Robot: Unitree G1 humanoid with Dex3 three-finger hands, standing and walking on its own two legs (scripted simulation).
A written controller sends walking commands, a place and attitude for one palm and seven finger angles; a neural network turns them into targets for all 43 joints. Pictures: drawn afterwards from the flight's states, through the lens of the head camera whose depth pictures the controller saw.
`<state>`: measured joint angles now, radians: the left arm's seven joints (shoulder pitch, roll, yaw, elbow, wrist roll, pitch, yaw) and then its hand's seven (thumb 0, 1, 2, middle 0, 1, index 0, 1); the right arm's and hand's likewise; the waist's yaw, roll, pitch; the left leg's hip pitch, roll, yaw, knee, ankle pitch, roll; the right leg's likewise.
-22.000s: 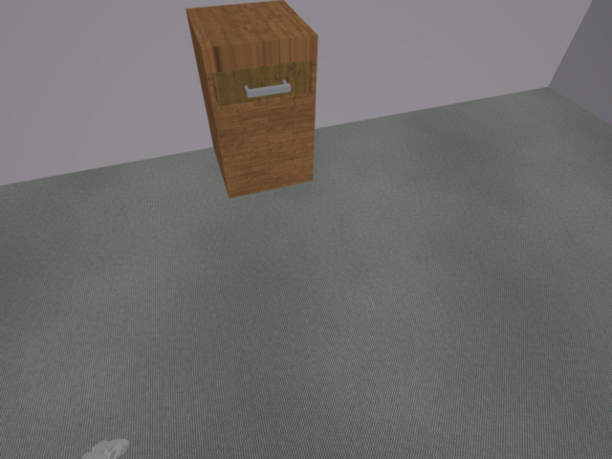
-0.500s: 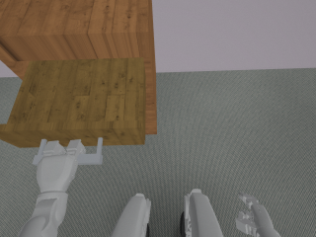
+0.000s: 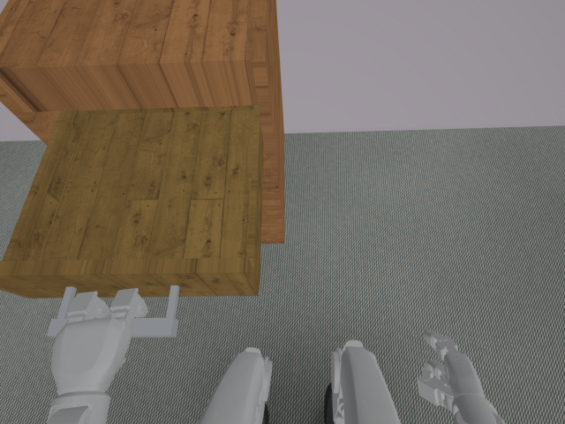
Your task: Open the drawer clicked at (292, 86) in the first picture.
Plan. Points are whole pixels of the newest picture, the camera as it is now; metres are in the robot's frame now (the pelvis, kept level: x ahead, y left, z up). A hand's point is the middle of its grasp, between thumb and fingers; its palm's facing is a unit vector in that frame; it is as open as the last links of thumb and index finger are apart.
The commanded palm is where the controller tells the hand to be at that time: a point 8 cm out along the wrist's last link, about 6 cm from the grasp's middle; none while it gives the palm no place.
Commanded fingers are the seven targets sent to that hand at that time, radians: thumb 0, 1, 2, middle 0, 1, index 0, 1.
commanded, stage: pull the drawer open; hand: left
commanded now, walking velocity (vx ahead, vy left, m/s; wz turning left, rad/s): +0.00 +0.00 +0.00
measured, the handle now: (117, 311) +0.26 +0.27 -0.05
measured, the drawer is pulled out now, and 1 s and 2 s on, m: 0.28 0.30 0.29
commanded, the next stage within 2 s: open the thumb to release the handle in 0.32 s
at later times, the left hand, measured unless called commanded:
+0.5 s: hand (111, 364) +0.19 +0.27 -0.07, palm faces -0.13 -0.05 -0.99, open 5.7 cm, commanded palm +0.17 +0.27 -0.03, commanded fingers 0.00 0.55 0.75 -0.38 -1.31 -0.38 -1.31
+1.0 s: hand (108, 366) +0.19 +0.27 -0.07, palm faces -0.08 -0.03 -1.00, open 13.1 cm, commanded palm +0.17 +0.26 -0.02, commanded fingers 0.00 -0.50 0.30 -0.30 -1.20 -0.30 -1.20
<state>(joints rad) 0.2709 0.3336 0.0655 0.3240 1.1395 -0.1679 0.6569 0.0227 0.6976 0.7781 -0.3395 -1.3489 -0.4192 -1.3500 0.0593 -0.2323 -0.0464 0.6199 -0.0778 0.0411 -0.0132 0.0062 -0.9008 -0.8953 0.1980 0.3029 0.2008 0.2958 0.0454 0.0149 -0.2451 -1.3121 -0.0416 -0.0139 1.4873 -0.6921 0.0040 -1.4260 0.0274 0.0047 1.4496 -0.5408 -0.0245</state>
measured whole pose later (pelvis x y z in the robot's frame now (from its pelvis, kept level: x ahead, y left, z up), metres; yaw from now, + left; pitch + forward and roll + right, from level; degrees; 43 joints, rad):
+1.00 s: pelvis -0.01 -0.01 -0.02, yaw +1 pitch +29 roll +1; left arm 0.29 0.36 0.10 0.30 1.13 -0.23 0.67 0.00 -0.37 0.36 -0.32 -1.21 -0.33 -1.22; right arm 0.04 -0.23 -0.04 0.63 -0.08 0.03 -0.04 0.01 -0.90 -0.90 0.20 0.30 0.20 0.30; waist 0.06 0.02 -0.25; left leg -1.37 -0.04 -0.03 1.56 -0.70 -0.01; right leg -1.48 0.02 -0.02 1.51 -0.54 -0.04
